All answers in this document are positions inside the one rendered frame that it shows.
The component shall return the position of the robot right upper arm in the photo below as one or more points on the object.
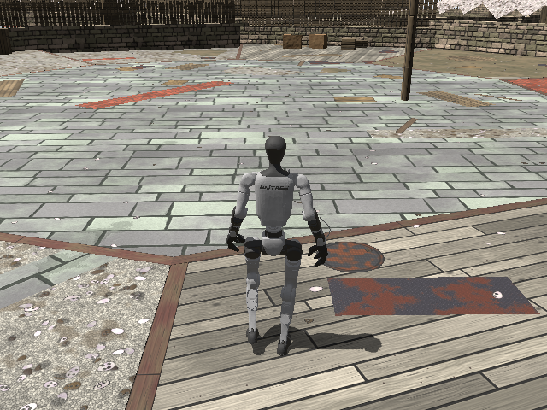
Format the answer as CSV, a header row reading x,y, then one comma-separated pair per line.
x,y
301,181

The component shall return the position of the right robot thigh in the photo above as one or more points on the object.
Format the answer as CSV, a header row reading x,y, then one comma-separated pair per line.
x,y
293,256

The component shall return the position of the robot right hand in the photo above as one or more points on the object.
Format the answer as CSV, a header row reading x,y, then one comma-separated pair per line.
x,y
322,254

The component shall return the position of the robot right forearm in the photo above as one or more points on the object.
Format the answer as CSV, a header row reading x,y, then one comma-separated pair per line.
x,y
315,227

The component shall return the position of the robot right foot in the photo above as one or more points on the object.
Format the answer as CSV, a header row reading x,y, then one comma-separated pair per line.
x,y
282,348

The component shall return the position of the robot left forearm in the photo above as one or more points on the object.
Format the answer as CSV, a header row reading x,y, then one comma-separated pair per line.
x,y
234,225

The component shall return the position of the robot left hand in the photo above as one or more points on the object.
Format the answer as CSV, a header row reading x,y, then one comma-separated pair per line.
x,y
238,239

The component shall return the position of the robot left upper arm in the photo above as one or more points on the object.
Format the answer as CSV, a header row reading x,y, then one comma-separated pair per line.
x,y
247,181

